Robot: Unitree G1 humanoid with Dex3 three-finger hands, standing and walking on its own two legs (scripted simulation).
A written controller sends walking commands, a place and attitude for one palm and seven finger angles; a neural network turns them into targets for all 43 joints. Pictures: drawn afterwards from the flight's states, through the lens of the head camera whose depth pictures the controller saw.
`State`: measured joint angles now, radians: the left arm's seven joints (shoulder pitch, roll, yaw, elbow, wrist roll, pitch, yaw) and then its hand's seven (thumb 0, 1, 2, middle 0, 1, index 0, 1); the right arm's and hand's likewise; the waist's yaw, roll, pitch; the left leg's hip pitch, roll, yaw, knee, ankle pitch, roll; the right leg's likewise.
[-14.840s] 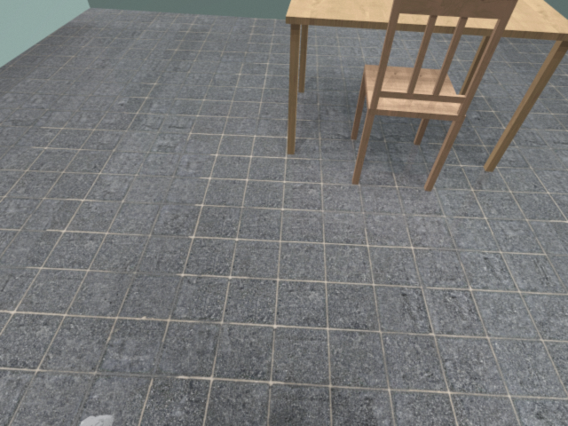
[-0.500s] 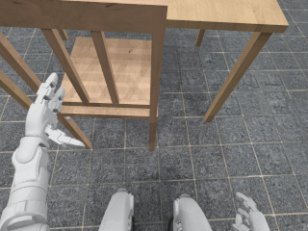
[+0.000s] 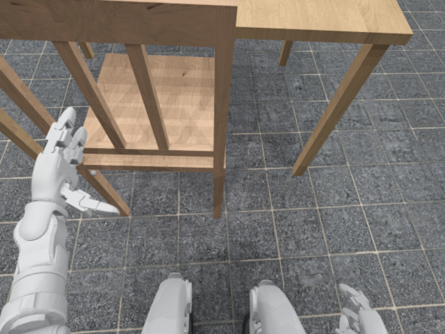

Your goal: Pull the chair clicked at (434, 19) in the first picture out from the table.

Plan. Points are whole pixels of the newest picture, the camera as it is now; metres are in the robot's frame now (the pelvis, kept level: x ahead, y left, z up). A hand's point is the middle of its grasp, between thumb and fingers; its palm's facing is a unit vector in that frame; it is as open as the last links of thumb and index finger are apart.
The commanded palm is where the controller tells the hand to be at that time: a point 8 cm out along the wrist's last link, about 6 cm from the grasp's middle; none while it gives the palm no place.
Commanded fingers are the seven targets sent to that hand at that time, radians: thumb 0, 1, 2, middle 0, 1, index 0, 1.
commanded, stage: aim the fingers beside a spindle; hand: left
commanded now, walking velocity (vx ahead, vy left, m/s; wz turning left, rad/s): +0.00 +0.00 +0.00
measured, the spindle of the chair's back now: (98, 104) +0.52 +0.26 +0.03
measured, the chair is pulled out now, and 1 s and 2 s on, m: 0.00 0.00 0.00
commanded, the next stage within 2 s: push the fingers through the gap in 0.26 s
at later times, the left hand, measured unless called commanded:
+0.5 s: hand (93, 168) +0.38 +0.24 +0.03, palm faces +0.03 -1.00 -0.05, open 16.9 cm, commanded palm +0.37 +0.28 +0.03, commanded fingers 0.00 -0.50 0.30 -0.06 -0.08 -0.06 -0.08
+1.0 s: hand (100, 142) +0.44 +0.24 +0.03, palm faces +0.02 -1.00 -0.04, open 16.9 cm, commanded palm +0.42 +0.28 +0.03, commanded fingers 0.00 -0.50 0.30 -0.06 -0.08 -0.06 -0.08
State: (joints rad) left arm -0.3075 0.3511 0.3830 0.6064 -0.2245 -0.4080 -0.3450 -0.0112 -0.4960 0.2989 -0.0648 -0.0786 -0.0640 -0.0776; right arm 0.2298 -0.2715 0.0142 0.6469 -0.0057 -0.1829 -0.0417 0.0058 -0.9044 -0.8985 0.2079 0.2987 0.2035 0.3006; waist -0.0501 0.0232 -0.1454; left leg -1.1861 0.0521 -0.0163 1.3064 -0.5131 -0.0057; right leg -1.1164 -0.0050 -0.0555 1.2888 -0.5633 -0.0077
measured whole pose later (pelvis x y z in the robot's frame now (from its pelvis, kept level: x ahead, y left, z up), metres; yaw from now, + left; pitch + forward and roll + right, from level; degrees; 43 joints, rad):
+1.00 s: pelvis +0.00 +0.00 -0.01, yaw -1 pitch +25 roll -3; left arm -0.60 0.46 0.43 0.87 -0.17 -0.40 -0.37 -0.01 -0.50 0.30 -0.06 -0.08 -0.06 -0.08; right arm 0.26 -0.29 0.02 0.68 -0.01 -0.17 -0.04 0.00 -0.90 -0.90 0.21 0.30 0.20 0.30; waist -0.09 0.03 -0.15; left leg -1.28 0.06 -0.03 1.36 -0.52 0.00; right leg -1.20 0.00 -0.06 1.33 -0.57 0.00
